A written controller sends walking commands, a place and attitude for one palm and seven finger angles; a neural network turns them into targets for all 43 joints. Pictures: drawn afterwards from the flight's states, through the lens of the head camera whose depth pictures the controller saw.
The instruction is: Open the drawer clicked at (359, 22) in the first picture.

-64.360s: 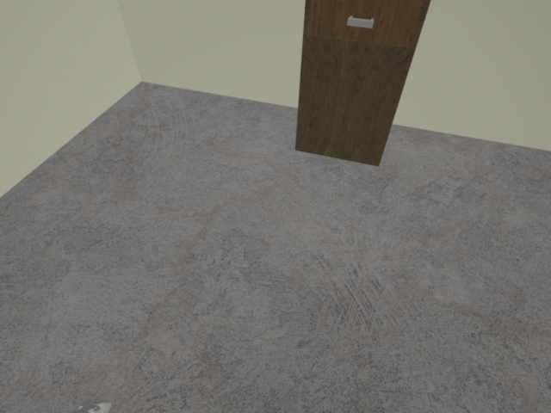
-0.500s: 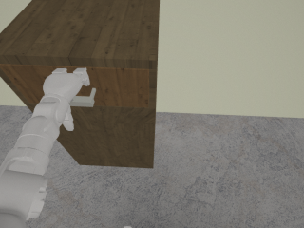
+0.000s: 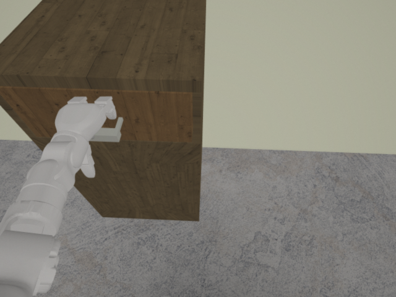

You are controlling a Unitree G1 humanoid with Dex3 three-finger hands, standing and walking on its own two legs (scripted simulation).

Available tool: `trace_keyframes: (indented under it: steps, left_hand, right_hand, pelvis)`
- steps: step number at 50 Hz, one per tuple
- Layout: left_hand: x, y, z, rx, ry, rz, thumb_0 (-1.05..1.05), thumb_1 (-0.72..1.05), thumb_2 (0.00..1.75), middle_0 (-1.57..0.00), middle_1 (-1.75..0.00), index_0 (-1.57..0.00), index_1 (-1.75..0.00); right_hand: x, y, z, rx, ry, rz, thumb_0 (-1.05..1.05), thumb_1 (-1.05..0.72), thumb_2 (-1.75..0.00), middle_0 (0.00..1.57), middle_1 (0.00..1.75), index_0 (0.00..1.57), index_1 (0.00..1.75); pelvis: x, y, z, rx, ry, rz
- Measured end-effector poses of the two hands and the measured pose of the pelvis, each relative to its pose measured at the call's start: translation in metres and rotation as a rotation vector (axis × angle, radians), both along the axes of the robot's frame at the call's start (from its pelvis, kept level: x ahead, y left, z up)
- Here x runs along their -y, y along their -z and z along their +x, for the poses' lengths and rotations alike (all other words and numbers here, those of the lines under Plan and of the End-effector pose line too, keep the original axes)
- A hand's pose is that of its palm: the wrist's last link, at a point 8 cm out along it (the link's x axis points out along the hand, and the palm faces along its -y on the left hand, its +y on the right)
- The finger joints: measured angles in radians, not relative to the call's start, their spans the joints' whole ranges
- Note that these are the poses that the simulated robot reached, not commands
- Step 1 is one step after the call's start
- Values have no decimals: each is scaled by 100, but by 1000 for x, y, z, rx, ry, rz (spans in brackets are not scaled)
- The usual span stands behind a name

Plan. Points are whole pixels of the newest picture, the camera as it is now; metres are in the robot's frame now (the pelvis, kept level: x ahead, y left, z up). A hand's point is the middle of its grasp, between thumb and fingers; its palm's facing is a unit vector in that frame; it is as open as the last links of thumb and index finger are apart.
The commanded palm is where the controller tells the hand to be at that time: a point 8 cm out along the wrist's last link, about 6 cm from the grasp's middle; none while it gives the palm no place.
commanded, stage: lower the fingers behind the handle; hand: left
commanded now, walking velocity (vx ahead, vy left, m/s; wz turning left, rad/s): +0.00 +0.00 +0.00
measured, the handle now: (100, 127) +0.50 +0.25 +0.01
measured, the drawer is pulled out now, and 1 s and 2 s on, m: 0.00 0.00 0.00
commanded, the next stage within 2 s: lift the fingers back up to retry in 1.38 s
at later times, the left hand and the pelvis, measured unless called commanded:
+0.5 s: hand (98, 141) +0.45 +0.24 +0.02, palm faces -0.04 -0.04 -1.00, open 13.8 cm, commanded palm +0.43 +0.24 +0.08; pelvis -0.01 +0.01 -0.01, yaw +0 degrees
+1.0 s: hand (99, 140) +0.45 +0.24 +0.02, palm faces -0.01 -0.03 -1.00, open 13.6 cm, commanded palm +0.43 +0.24 +0.05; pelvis -0.02 +0.01 -0.02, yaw -1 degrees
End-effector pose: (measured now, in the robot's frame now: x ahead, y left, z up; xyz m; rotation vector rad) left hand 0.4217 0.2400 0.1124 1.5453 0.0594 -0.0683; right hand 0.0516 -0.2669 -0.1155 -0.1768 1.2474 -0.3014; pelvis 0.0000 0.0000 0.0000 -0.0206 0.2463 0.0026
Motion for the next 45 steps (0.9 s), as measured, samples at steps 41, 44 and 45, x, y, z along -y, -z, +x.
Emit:
trace_keyframes:
  steps: [41,44,45]
  left_hand:
    - [2,34,13,60,-31,2,0,-49,30,-32,-120,-33,-131]
    - [2,34,13,59,-31,4,0,-49,30,-32,-120,-32,-132]
    - [2,35,13,60,-31,3,0,-49,30,-32,-120,-32,-132]
  right_hand:
    - [-12,14,-45,-95,26,-10,0,-90,-90,20,30,20,30]
    - [-10,14,-46,-89,23,-19,0,-90,-90,20,30,20,30]
    - [-10,14,-47,-87,22,-21,0,-90,-90,20,30,20,30]
  pelvis:
    - [-11,18,-16,-76,8,-17]
    - [-11,20,-19,-79,7,-18]
    - [-11,20,-19,-80,6,-18]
